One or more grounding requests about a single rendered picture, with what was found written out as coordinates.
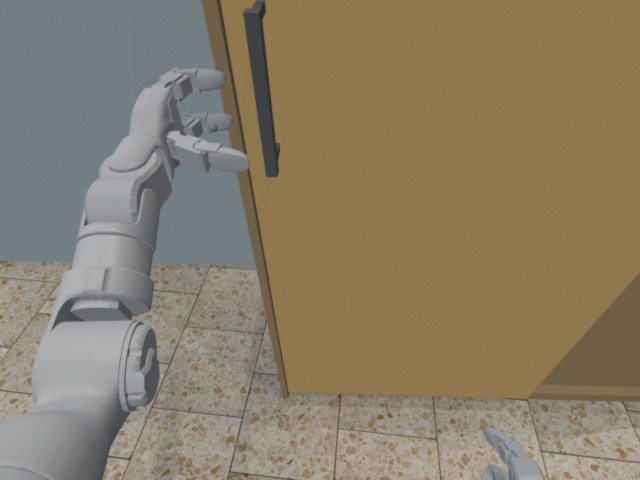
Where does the handle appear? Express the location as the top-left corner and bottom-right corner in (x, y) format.
(243, 0), (280, 177)

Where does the robot left forearm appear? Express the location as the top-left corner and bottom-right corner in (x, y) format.
(31, 133), (174, 404)

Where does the wardrobe door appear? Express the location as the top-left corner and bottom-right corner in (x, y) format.
(220, 0), (640, 399)
(540, 273), (640, 387)

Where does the left robot hand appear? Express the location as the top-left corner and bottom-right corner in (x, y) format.
(129, 67), (250, 174)

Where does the robot left upper arm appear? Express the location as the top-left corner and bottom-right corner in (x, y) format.
(0, 320), (160, 480)

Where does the right robot hand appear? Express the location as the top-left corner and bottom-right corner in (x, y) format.
(481, 427), (545, 480)

